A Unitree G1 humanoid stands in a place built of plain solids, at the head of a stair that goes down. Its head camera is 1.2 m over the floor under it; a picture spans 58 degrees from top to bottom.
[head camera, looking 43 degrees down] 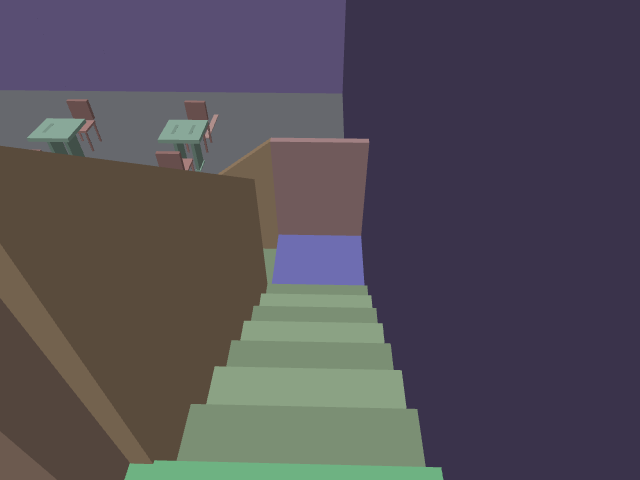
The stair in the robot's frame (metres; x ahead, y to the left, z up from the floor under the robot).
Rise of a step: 0.18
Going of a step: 0.25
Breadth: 0.75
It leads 1 degrees to the right of straight ahead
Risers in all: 8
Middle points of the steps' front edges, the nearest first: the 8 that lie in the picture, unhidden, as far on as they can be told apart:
0.43 0.06 0.00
0.68 0.05 -0.18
0.92 0.05 -0.36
1.17 0.04 -0.54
1.41 0.04 -0.72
1.66 0.03 -0.90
1.91 0.03 -1.08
2.15 0.02 -1.26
